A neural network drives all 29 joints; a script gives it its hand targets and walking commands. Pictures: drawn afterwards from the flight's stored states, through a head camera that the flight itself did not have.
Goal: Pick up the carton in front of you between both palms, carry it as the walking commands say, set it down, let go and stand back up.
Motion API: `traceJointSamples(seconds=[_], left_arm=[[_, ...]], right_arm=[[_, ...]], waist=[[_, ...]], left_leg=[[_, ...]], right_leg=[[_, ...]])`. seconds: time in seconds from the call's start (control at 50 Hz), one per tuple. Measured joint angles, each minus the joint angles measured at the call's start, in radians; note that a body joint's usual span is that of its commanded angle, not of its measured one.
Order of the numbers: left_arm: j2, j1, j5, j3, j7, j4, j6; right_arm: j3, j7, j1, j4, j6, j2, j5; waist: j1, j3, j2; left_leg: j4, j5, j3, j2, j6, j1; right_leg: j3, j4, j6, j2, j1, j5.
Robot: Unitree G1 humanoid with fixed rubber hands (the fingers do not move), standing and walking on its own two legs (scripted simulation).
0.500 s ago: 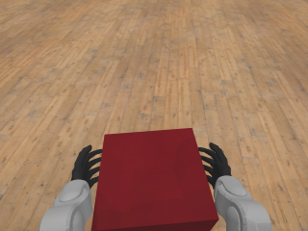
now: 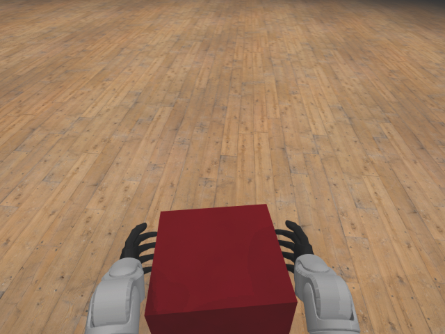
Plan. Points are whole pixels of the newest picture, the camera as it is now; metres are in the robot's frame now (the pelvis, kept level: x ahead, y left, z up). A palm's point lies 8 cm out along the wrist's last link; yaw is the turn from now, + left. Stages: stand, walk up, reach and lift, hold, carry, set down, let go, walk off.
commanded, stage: carry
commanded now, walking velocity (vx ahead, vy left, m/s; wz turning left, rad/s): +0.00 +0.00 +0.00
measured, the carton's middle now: (219, 290) +0.24 +0.00 -0.04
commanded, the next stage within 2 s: none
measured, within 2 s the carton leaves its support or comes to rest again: neither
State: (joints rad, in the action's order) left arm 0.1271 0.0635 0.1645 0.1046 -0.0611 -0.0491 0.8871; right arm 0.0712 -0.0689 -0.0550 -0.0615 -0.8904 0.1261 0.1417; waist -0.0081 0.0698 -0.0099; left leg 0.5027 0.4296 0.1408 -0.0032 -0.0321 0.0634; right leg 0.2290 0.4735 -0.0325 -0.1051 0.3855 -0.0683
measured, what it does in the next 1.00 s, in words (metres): stands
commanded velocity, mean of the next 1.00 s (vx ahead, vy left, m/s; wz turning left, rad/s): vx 0.02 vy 0.00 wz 0.00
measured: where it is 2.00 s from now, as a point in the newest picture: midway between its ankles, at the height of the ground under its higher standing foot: outside the picture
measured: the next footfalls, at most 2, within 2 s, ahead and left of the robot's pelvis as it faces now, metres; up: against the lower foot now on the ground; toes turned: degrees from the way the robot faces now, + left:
left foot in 1.68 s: +0.38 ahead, +0.13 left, +0.00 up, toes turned +6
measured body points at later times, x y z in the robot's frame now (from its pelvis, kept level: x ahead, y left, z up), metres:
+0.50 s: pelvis +0.02 +0.00 +0.00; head +0.02 +0.00 +0.45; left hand +0.31 +0.16 +0.02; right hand +0.31 -0.14 +0.02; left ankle -0.09 +0.08 -0.73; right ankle +0.12 -0.12 -0.73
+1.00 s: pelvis +0.01 +0.00 +0.00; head +0.01 +0.00 +0.45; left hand +0.30 +0.16 +0.02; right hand +0.30 -0.14 +0.02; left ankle -0.10 +0.08 -0.73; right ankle +0.12 -0.12 -0.73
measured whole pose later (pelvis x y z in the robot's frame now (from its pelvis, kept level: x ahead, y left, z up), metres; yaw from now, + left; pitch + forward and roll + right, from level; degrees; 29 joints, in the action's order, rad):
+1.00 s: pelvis +0.01 +0.00 +0.00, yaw +1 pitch +1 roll -1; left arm 0.13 0.16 0.22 0.15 -0.03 0.10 0.73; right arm 0.12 -0.03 -0.14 0.08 -0.73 0.13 0.20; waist 0.00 0.05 0.01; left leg 0.55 0.47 0.12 -0.01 -0.03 0.11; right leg 0.24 0.52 -0.03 -0.11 0.42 -0.11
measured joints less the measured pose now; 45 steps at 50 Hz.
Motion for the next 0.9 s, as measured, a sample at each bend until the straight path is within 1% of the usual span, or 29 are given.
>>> traceJointSamples(seconds=[0.06, 0.1, 0.2, 0.24, 0.28, 0.34, 0.44, 0.54, 0.6, 0.72, 0.9], left_arm=[[0.000, 0.024, 0.021, 0.008, 0.007, 0.055, -0.047], [0.001, 0.043, 0.028, 0.017, 0.020, 0.094, -0.082], [0.005, 0.094, 0.045, 0.048, 0.028, 0.196, -0.192], [0.007, 0.103, 0.044, 0.055, 0.028, 0.210, -0.226], [0.007, 0.105, 0.038, 0.057, 0.028, 0.200, -0.243], [0.006, 0.099, 0.027, 0.054, 0.028, 0.158, -0.236], [0.005, 0.084, 0.026, 0.045, 0.028, 0.102, -0.186], [0.005, 0.084, 0.044, 0.039, 0.031, 0.131, -0.160], [0.005, 0.087, 0.049, 0.038, 0.030, 0.149, -0.158], [0.007, 0.099, 0.044, 0.041, 0.031, 0.139, -0.161], [0.007, 0.100, 0.046, 0.051, 0.036, 0.141, -0.164]], right_arm=[[0.011, 0.012, -0.023, 0.056, 0.050, 0.001, 0.021], [0.022, 0.020, -0.038, 0.094, 0.088, 0.001, 0.033], [0.050, 0.026, -0.079, 0.182, 0.192, 0.004, 0.056], [0.055, 0.026, -0.088, 0.191, 0.222, 0.005, 0.058], [0.054, 0.023, -0.090, 0.177, 0.235, 0.005, 0.055], [0.046, 0.019, -0.090, 0.136, 0.223, 0.005, 0.044], [0.033, 0.020, -0.083, 0.095, 0.179, 0.005, 0.040], [0.041, 0.035, -0.078, 0.129, 0.162, 0.005, 0.057], [0.044, 0.036, -0.074, 0.143, 0.163, 0.004, 0.061], [0.048, 0.035, -0.082, 0.124, 0.162, 0.005, 0.059], [0.046, 0.035, -0.095, 0.131, 0.157, 0.007, 0.062]], waist=[[-0.003, -0.016, 0.010], [-0.002, -0.025, 0.020], [0.006, -0.044, 0.040], [0.010, -0.050, 0.044], [0.013, -0.054, 0.044], [0.016, -0.054, 0.039], [0.012, -0.035, 0.029], [0.005, -0.014, 0.030], [0.003, -0.013, 0.035], [0.008, -0.032, 0.041], [0.009, -0.025, 0.024]], left_leg=[[0.006, 0.003, 0.001, 0.001, -0.002, 0.008], [0.012, 0.006, 0.001, 0.000, -0.003, 0.015], [0.033, 0.020, -0.005, -0.004, -0.002, 0.036], [0.041, 0.026, -0.008, -0.007, -0.001, 0.044], [0.048, 0.031, -0.011, -0.010, 0.001, 0.050], [0.054, 0.037, -0.016, -0.013, 0.003, 0.056], [0.056, 0.044, -0.022, -0.019, 0.008, 0.057], [0.057, 0.049, -0.023, -0.021, 0.008, 0.047], [0.057, 0.050, -0.021, -0.019, 0.006, 0.042], [0.054, 0.042, -0.018, -0.012, 0.001, 0.044], [0.050, 0.036, -0.018, -0.011, 0.000, 0.049]], right_leg=[[-0.002, 0.004, 0.001, -0.001, 0.008, -0.001], [-0.002, 0.010, 0.002, -0.002, 0.015, -0.004], [0.004, 0.029, 0.001, -0.002, 0.033, -0.017], [0.007, 0.037, 0.001, -0.002, 0.040, -0.024], [0.010, 0.046, 0.000, -0.002, 0.046, -0.032], [0.014, 0.057, -0.003, -0.002, 0.053, -0.042], [0.021, 0.065, -0.004, 0.001, 0.054, -0.054], [0.022, 0.071, -0.002, 0.002, 0.047, -0.062], [0.020, 0.071, 0.000, 0.001, 0.043, -0.062], [0.016, 0.061, 0.003, -0.004, 0.041, -0.049], [0.017, 0.049, 0.002, -0.004, 0.043, -0.038]])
